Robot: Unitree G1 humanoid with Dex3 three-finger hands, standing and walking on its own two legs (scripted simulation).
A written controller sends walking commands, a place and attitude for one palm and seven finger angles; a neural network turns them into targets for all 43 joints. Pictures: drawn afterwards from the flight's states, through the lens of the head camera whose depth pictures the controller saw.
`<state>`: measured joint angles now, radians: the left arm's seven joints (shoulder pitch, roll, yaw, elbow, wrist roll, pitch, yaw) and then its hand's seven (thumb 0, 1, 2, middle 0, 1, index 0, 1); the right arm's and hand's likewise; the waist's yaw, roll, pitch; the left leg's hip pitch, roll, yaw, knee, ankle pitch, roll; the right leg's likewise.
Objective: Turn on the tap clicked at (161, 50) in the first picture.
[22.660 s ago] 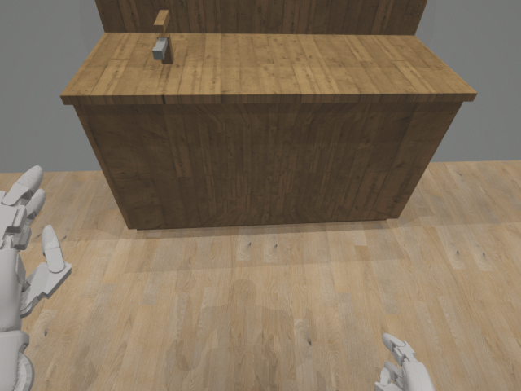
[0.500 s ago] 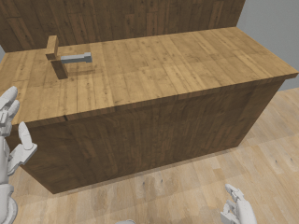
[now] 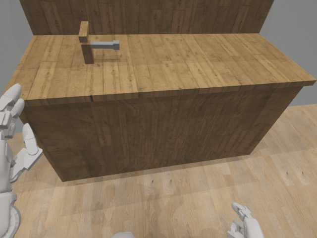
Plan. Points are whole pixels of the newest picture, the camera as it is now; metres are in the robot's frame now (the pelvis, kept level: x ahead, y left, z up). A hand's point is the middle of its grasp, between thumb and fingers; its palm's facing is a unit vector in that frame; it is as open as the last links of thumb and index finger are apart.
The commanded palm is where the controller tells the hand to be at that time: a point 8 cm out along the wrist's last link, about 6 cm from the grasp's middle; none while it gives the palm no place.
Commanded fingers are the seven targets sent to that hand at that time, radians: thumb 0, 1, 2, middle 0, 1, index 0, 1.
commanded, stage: stop stepping back and stand still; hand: left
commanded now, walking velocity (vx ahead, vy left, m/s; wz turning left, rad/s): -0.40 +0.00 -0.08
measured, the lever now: (116, 45) +0.78 +0.26 +0.09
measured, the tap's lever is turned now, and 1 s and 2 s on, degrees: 86 86 86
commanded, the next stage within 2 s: stand and check the lever's angle in 0.72 s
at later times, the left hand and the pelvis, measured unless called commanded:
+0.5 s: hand (17, 191) +0.14 +0.24 +0.18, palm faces +0.35 -0.89 -0.29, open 7.4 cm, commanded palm +0.08 +0.28 +0.19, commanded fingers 0.00 0.90 0.90 -0.20 -0.30 -0.20 -0.30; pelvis -0.09 +0.01 +0.01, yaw -4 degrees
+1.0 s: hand (24, 180) +0.16 +0.24 +0.17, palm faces +0.33 -0.88 -0.34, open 7.4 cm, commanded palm +0.10 +0.28 +0.19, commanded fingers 0.00 0.90 0.90 -0.20 -0.30 -0.20 -0.30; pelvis -0.08 +0.02 +0.01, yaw -5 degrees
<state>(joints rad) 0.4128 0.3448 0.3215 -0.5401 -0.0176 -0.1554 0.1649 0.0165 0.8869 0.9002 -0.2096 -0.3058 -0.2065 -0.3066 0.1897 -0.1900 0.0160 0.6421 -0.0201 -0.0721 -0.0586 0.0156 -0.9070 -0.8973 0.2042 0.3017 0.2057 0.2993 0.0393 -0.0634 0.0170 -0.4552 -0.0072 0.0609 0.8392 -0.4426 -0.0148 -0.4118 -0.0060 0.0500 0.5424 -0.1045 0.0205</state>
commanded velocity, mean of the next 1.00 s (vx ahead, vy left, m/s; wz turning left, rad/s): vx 0.11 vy -0.02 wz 0.00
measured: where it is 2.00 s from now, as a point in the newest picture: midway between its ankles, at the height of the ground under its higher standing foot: outside the picture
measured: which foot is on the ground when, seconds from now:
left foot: up 0.00-0.02, down 0.04-0.32, up 0.34-0.46, down 0.48-1.00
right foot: down 0.00-0.04, up 0.06-0.30, down 0.32-1.00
